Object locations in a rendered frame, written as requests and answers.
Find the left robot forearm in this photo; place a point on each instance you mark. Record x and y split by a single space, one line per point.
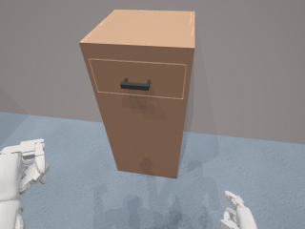
10 214

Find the drawer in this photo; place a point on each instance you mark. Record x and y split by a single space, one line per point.
167 79

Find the robot right hand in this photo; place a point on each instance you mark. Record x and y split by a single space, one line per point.
242 218

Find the robot left hand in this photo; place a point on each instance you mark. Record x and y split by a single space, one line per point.
29 154

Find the cabinet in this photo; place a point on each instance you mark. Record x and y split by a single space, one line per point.
145 131

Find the handle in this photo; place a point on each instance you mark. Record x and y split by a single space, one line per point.
135 86

